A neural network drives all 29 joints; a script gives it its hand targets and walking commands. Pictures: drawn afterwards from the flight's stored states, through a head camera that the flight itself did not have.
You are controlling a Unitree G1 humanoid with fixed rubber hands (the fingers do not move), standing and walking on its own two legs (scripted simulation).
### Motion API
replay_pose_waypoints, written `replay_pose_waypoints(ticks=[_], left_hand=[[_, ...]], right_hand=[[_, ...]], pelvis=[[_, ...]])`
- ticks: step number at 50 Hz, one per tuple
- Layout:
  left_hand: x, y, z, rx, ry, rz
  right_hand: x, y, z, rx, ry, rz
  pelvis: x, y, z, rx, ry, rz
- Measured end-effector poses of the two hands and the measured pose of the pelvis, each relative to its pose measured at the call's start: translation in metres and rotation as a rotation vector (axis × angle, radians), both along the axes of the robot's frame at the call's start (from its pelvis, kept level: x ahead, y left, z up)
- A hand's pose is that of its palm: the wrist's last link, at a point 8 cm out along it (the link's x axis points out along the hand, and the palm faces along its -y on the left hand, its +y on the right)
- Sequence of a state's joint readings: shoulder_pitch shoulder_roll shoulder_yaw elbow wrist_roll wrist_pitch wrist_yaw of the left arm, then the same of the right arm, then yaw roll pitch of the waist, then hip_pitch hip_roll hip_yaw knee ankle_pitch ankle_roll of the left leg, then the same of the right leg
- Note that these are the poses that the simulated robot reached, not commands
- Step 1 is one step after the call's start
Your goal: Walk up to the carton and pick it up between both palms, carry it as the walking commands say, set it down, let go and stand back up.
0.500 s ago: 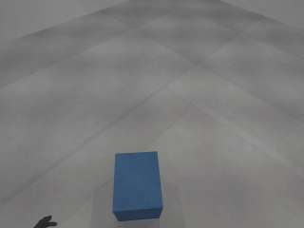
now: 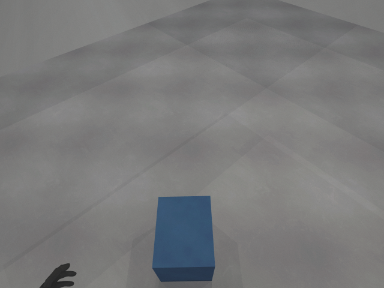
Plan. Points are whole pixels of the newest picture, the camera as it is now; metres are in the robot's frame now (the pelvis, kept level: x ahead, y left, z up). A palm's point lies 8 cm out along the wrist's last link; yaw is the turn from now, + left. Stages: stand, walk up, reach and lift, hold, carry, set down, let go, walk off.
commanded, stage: walk up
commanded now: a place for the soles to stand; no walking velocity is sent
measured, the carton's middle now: (185, 239) +0.43 +0.06 -0.63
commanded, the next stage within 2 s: none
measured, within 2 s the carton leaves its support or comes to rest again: neither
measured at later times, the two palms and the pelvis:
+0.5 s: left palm out of the picture +0.10 +0.34 -0.10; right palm out of the picture +0.14 -0.30 -0.09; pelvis +0.00 +0.01 +0.00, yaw +2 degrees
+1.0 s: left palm out of the picture +0.03 +0.42 -0.10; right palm out of the picture +0.09 -0.24 -0.12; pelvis -0.02 +0.07 -0.01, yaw +6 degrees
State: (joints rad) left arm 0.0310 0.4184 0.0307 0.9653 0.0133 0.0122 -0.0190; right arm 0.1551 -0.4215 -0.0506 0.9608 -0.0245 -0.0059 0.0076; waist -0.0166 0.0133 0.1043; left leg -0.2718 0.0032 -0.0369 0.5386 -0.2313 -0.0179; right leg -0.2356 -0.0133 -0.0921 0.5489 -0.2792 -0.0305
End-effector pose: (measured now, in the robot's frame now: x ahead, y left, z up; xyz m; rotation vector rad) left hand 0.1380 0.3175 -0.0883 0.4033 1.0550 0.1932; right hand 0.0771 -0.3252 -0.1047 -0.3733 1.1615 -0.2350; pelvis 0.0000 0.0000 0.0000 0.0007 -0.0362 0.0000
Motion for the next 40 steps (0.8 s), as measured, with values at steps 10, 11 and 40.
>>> replay_pose_waypoints(ticks=[10, 11, 40], left_hand=[[-0.009, 0.011, -0.01, -0.035, 0.017, 0.043], [-0.012, 0.012, -0.01, -0.036, 0.023, 0.048], [-0.085, 0.076, 0.004, 0.128, 0.053, 0.127]], right_hand=[[0.005, 0.018, 0.006, -0.003, 0.018, 0.029], [0.009, 0.019, 0.006, -0.002, 0.012, 0.034], [0.029, 0.035, 0.004, 0.014, -0.006, 0.094]], pelvis=[[0.001, 0.008, 0.002, -0.013, 0.01, 0.014], [0.001, 0.009, 0.003, -0.014, 0.011, 0.015], [-0.016, 0.037, -0.005, -0.011, 0.011, 0.089]])
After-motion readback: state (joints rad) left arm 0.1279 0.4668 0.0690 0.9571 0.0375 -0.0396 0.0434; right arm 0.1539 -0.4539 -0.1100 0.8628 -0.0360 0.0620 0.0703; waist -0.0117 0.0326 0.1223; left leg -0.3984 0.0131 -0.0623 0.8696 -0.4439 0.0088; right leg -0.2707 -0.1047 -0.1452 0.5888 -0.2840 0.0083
